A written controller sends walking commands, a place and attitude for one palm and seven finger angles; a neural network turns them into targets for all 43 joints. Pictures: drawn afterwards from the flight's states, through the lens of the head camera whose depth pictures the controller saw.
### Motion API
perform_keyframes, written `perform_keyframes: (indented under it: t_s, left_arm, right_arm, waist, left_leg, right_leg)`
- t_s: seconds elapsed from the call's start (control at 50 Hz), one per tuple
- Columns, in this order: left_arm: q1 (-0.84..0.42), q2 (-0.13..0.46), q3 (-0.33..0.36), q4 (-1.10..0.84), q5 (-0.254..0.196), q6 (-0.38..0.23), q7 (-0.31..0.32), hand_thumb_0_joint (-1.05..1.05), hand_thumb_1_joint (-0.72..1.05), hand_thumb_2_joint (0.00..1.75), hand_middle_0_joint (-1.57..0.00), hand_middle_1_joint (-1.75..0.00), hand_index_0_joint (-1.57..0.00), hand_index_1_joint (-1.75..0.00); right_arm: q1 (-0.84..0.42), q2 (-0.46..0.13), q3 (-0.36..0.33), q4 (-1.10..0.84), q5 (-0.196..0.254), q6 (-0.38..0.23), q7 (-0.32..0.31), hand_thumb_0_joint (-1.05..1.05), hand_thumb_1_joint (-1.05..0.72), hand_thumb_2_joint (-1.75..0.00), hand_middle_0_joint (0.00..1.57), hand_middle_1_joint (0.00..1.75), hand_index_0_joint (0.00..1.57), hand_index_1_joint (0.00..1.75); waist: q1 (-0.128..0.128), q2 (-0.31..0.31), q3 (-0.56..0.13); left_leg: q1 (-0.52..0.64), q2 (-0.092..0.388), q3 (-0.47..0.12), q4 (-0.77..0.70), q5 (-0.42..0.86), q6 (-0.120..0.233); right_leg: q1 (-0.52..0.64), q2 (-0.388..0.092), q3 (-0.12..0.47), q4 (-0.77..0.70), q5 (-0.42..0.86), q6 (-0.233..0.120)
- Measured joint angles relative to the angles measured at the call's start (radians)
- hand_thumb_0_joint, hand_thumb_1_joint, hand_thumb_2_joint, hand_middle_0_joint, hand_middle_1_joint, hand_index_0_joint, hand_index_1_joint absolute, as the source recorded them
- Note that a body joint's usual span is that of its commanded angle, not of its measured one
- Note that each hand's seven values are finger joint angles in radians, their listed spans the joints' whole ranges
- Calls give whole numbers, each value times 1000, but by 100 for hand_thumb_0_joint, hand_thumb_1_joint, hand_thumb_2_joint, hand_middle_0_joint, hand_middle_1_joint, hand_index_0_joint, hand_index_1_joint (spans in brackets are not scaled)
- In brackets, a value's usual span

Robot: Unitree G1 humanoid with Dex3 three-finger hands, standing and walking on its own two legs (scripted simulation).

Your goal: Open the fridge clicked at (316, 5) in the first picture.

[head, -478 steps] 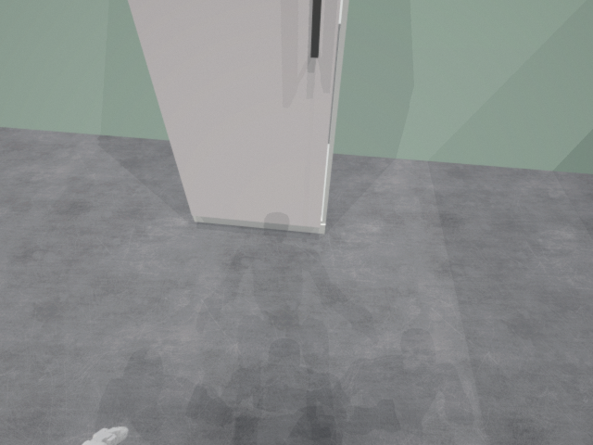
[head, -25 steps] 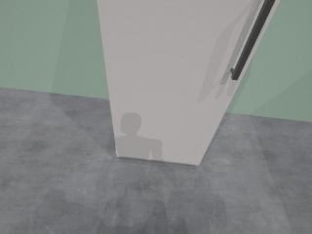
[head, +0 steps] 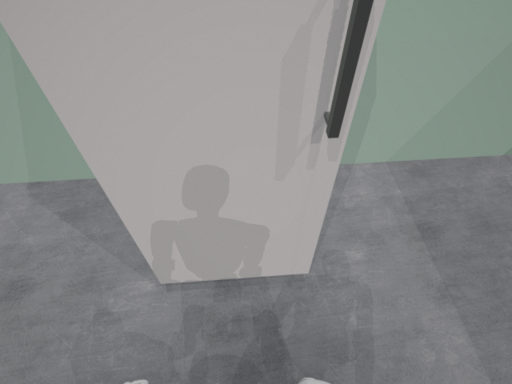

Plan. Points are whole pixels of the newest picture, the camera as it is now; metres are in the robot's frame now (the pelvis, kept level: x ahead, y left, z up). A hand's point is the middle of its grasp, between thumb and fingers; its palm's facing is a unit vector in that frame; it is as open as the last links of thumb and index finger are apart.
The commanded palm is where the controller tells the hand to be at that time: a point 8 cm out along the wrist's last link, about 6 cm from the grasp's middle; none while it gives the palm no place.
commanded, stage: take the last steps up to it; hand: right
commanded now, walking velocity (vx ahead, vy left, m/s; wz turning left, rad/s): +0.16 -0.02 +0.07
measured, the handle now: (346, 49) +0.55 -0.15 +0.24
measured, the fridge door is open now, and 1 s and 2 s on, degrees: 0 0 0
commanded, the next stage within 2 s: come to a stop and stand still in 0.02 s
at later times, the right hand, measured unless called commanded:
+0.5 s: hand (368, 370) +0.17 -0.19 -0.15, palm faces -0.04 +0.97 -0.22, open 7.4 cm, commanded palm none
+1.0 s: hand out of the picture +0.02 -0.19 -0.14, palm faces +0.07 +0.97 -0.25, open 7.4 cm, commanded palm none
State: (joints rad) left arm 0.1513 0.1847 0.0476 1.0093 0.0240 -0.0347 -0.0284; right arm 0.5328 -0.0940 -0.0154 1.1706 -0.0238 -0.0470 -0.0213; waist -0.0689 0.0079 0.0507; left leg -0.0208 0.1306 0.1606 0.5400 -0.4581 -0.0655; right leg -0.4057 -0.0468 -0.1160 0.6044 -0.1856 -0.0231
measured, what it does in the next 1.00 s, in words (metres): steps on the spot: left foot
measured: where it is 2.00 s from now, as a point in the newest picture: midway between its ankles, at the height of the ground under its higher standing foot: outside the picture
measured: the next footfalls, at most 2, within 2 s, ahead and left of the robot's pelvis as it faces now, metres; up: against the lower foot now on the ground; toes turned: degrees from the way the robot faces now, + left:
left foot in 0.58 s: +0.09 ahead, +0.13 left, +0.00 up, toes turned +7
right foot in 1.04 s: +0.02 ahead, -0.14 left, +0.00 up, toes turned +2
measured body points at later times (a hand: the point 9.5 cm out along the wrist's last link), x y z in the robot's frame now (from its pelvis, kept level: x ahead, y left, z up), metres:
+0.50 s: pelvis +0.06 -0.01 +0.02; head +0.09 -0.01 +0.47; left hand +0.06 +0.21 -0.14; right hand +0.17 -0.24 -0.13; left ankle +0.06 +0.12 -0.69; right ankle +0.08 -0.10 -0.72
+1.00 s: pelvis +0.01 +0.00 +0.02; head +0.02 +0.02 +0.47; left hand +0.07 +0.26 -0.13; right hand +0.02 -0.24 -0.12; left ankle +0.05 +0.13 -0.72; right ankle -0.03 -0.14 -0.70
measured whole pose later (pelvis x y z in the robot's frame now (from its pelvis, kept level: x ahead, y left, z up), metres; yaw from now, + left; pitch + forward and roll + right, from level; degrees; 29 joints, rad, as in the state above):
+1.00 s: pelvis +0.01 +0.00 +0.02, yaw +2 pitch +0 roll -2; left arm 0.20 0.22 0.06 1.03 0.01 0.03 0.00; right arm 0.28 -0.17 -0.04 1.04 -0.03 0.01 -0.02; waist -0.06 0.00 0.02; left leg -0.28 0.08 0.06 0.45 -0.16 0.00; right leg -0.22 -0.02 -0.03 0.63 -0.40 0.04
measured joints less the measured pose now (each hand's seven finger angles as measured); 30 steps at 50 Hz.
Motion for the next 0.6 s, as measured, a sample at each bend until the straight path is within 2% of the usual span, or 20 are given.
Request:
perform_keyframes:
  t_s: [0.04,0.08,0.14,0.22,0.3,0.5,0.58,0.6]
  left_arm:
    - [-24,-11,-7,-12,-3,-19,14,1,93,90,-20,-30,-20,-30]
    - [-26,-25,-15,-14,-6,-25,25,0,92,90,-20,-30,-20,-30]
    - [-6,-47,-12,-11,-17,-36,45,-1,93,89,-20,-30,-20,-30]
    - [29,-36,-11,2,-16,-40,62,-3,96,89,-20,-30,-21,-30]
    - [67,-40,-20,33,-10,-11,70,-2,96,89,-20,-30,-21,-30]
    - [113,-52,-7,54,2,42,65,0,92,90,-20,-30,-21,-30]
    - [132,-46,2,62,-5,52,53,0,92,90,-20,-30,-21,-30]
    - [130,-38,5,66,-9,57,51,0,91,90,-20,-30,-21,-30]
  right_arm:
    - [-38,-10,-1,2,7,20,-1,0,-90,-90,20,30,20,30]
    - [-78,-23,-6,-7,8,30,-3,0,-90,-90,20,30,20,30]
    - [-151,-50,-21,-36,4,33,1,0,-91,-90,20,29,20,30]
    - [-245,-82,-33,-93,7,39,-7,0,-91,-90,20,29,20,30]
    - [-319,-103,-41,-141,6,59,-14,0,-91,-90,19,29,20,30]
    - [-394,-93,-30,-196,7,97,-9,0,-91,-90,19,29,20,30]
    - [-389,-82,-22,-202,9,76,-8,0,-91,-90,20,29,20,30]
    - [-387,-74,-20,-195,7,67,-11,0,-91,-90,20,29,20,30]
  waist:
    - [-1,14,24]
    - [0,16,24]
    - [17,23,12]
    - [42,33,-17]
    - [56,40,-33]
    - [103,-8,22]
    - [102,-24,32]
    - [100,-40,37]
  left_leg:
    - [-122,-1,-69,300,-79,35]
    - [-242,-17,-95,524,-69,55]
    - [-376,-18,-92,630,31,55]
    - [-456,-27,-105,543,139,34]
    - [-453,-52,-128,445,160,20]
    - [-321,-86,-118,234,57,37]
    - [-219,-82,-107,10,190,51]
    - [-218,-94,-104,2,172,61]
  right_leg:
    - [10,8,-18,51,-57,-30]
    - [54,8,-39,28,-77,-42]
    - [131,26,-60,-67,-54,-48]
    - [202,57,-65,-173,-22,-59]
    - [231,64,-55,-193,-28,-59]
    - [206,13,-54,-126,-66,-26]
    - [160,-1,-59,-71,-81,4]
    - [145,-14,-54,-47,-89,13]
